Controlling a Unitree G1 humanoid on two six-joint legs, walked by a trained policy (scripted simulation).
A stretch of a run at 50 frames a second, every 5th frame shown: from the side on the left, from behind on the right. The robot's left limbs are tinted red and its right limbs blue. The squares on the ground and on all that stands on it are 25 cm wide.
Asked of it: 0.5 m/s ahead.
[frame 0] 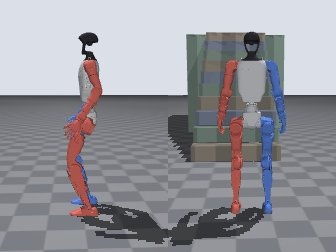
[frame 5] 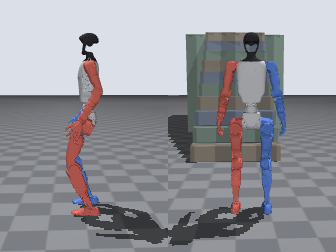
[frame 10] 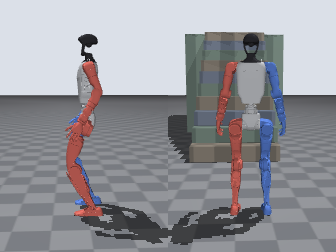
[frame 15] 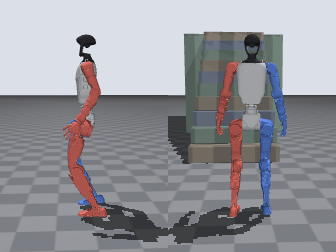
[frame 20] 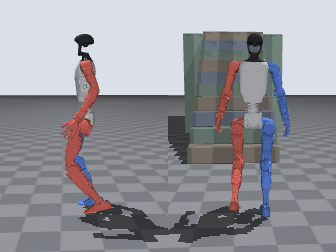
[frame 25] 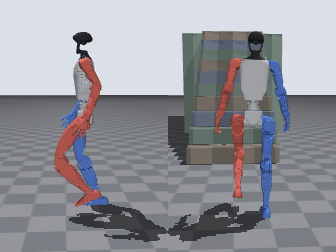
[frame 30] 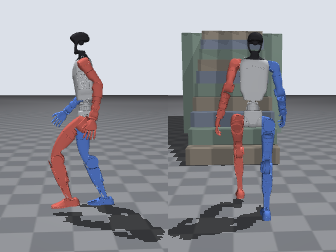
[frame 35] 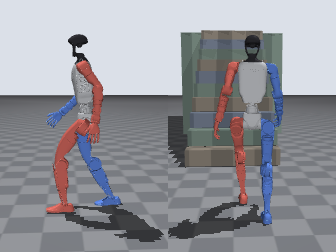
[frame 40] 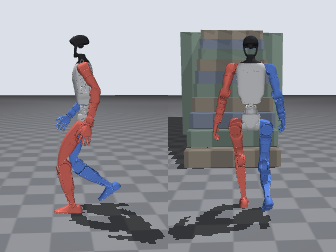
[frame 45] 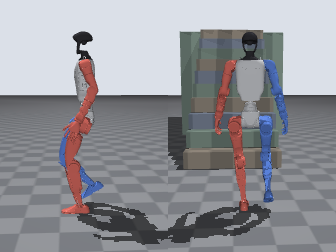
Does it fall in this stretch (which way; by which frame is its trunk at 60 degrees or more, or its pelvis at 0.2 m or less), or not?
no
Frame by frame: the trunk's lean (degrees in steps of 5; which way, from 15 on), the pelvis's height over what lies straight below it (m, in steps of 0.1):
0: 0, 0.8
5: 0, 0.8
10: 0, 0.7
15: 0, 0.7
20: 0, 0.8
25: 5, 0.8
30: 5, 0.8
35: 5, 0.8
40: 5, 0.7
45: 5, 0.8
